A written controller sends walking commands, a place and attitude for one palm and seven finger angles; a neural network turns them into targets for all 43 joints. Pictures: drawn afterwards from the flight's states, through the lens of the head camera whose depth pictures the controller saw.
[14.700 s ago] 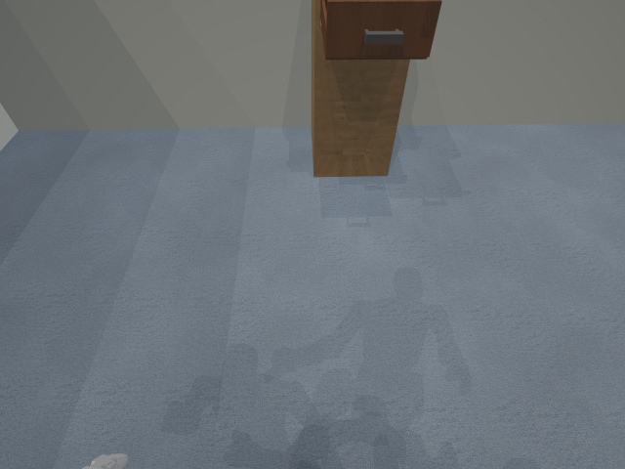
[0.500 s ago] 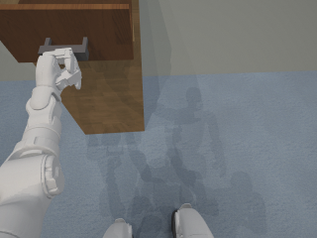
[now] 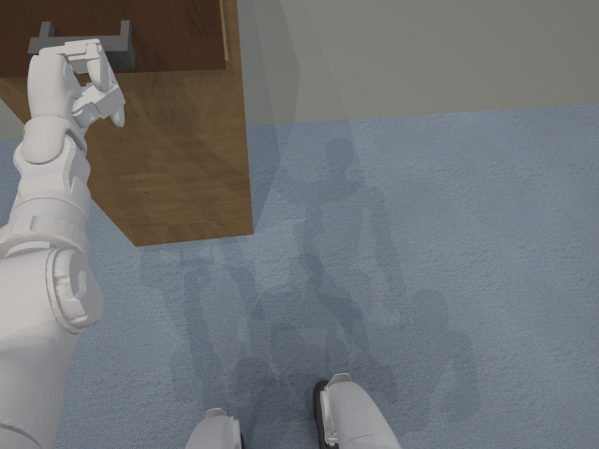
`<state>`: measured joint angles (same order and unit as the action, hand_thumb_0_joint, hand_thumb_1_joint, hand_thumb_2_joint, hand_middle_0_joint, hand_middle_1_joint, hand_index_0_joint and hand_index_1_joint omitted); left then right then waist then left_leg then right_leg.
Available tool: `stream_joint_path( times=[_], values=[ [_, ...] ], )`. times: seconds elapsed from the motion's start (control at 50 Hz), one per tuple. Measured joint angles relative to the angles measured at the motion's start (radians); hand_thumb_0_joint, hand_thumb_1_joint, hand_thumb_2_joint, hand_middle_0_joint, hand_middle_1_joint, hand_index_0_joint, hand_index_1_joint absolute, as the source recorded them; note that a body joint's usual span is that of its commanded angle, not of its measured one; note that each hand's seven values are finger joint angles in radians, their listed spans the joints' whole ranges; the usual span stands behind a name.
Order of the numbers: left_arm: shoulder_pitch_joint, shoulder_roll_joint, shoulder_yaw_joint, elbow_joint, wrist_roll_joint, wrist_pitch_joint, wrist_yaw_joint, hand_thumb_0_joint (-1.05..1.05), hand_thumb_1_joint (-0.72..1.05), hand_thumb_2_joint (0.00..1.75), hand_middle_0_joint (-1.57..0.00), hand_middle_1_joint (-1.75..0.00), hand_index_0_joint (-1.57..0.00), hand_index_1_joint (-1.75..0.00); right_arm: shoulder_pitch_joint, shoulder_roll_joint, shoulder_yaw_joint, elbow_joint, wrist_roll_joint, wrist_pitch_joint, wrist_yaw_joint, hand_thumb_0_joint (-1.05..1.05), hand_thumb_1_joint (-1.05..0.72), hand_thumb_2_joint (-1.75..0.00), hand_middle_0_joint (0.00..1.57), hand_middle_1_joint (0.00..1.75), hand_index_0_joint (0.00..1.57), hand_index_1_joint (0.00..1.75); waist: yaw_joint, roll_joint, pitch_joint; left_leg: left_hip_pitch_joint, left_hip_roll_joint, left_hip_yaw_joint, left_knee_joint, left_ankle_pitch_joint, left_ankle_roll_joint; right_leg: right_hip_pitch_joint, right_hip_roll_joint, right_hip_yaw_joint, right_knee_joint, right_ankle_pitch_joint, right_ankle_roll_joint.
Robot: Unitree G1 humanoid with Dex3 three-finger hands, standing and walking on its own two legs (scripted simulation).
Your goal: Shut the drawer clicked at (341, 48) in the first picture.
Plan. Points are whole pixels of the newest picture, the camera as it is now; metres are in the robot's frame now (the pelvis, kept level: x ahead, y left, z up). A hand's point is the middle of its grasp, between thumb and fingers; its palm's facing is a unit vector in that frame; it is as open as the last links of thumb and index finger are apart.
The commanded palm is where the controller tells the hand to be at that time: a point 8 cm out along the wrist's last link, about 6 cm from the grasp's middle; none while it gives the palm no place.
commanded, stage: push the drawer shut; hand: left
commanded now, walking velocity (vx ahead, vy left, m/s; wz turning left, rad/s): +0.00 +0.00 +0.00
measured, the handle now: (86, 41) +0.63 +0.20 +0.10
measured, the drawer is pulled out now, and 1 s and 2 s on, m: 0.03 0.00 0.00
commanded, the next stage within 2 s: pull the fist back off the drawer in 0.44 s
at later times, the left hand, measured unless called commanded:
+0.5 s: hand (113, 74) +0.58 +0.16 +0.09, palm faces +0.02 -1.00 -0.03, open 2.8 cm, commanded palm +0.60 +0.19 +0.09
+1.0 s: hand (123, 75) +0.57 +0.15 +0.09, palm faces +0.01 -1.00 -0.04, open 3.2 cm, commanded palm +0.54 +0.19 +0.09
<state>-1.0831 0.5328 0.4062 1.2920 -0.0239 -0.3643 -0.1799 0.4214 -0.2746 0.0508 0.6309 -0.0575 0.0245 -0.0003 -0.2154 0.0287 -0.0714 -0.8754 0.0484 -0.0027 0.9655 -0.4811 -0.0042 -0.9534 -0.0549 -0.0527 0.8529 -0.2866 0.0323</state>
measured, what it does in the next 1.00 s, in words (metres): stands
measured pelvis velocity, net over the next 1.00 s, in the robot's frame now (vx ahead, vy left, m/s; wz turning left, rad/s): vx -0.01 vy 0.00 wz -0.01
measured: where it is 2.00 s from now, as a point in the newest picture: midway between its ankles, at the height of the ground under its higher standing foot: outside the picture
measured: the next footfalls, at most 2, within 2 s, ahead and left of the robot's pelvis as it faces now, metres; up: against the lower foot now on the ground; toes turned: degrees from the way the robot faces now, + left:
none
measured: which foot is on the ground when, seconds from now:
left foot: down 0.00-1.00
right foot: down 0.00-1.00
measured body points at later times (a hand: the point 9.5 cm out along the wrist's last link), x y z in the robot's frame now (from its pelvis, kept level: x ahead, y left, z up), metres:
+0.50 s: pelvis +0.00 +0.00 -0.01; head +0.17 +0.02 +0.41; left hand +0.57 +0.22 +0.09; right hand -0.05 -0.26 -0.11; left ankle -0.02 +0.12 -0.68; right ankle +0.06 -0.15 -0.68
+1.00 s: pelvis -0.01 +0.00 -0.01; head +0.16 +0.01 +0.41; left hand +0.56 +0.20 +0.10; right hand -0.07 -0.25 -0.10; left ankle -0.02 +0.12 -0.68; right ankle +0.06 -0.15 -0.68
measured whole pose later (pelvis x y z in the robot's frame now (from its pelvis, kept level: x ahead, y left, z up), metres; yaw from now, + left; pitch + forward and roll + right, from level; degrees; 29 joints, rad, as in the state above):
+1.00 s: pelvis -0.01 +0.00 -0.01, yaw -1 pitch +25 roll -3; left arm -1.19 0.60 0.39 1.30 0.00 -0.31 -0.15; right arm 0.48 -0.27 0.07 0.61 -0.08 0.04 0.03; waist -0.26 0.04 -0.06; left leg -0.96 0.06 -0.01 1.00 -0.48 0.00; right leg -1.02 -0.04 -0.06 0.85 -0.26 0.03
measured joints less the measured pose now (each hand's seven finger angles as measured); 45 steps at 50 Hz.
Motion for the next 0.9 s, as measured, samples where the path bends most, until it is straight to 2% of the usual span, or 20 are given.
stream_joint_path(
  times=[0.22,0.36,0.68,0.8,0.9],
  values=[
    [-0.086,0.043,0.004,0.046,0.028,0.02,0.012,-0.02,0.83,0.96,-1.39,-1.6,-1.4,-1.6,0.011,0.0,0.008,-0.005,-0.015,0.023,0.007,0.0,-0.9,-0.9,0.2,0.3,0.2,0.3,-0.024,0.009,0.003,-0.039,0.004,-0.011,0.018,-0.013,0.0,-0.03,0.003,-0.01,0.007,-0.009,0.001],
    [-0.122,0.066,-0.006,0.077,0.04,0.028,0.002,-0.06,0.74,0.99,-1.39,-1.6,-1.4,-1.6,0.027,0.002,0.014,-0.002,-0.019,0.031,0.008,0.0,-0.9,-0.9,0.2,0.3,0.2,0.3,-0.03,0.011,0.002,-0.068,0.004,-0.029,0.033,-0.013,-0.003,-0.048,0.002,-0.026,0.012,-0.01,-0.002],
    [-0.221,0.121,-0.056,0.125,0.052,0.062,0.032,-0.03,0.72,1.02,-1.39,-1.6,-1.4,-1.6,0.027,-0.007,0.03,0.003,-0.027,-0.009,0.003,0.0,-0.9,-0.9,0.2,0.3,0.2,0.3,-0.066,0.008,0.005,-0.148,0.0,-0.05,0.073,0.004,-0.006,-0.111,-0.001,-0.042,0.032,0.012,-0.008],
    [-0.216,0.128,-0.041,0.113,0.058,0.068,0.028,-0.01,0.76,1.0,-1.39,-1.6,-1.4,-1.6,0.037,-0.007,0.031,-0.008,-0.028,-0.009,0.013,0.0,-0.9,-0.9,0.2,0.3,0.2,0.3,-0.069,0.008,0.01,-0.147,0.004,-0.041,0.075,0.007,-0.004,-0.113,0.004,-0.033,0.03,0.02,-0.007],
    [-0.182,0.109,-0.029,0.077,0.049,0.069,0.031,0.0,0.81,0.99,-1.39,-1.6,-1.4,-1.6,0.049,-0.004,0.028,-0.013,-0.026,-0.002,0.021,0.0,-0.9,-0.9,0.2,0.3,0.2,0.3,-0.061,0.01,0.012,-0.129,0.004,-0.029,0.061,0.009,-0.002,-0.101,0.005,-0.022,0.021,0.023,-0.005]
  ],
)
